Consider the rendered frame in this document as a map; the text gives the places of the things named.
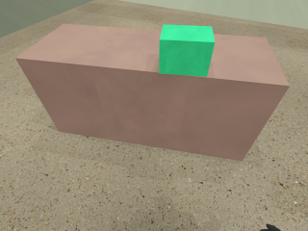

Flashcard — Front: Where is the carton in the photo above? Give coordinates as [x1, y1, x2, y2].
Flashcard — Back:
[159, 24, 215, 77]

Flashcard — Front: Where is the pedestal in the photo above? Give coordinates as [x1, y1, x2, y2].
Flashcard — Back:
[15, 24, 290, 161]

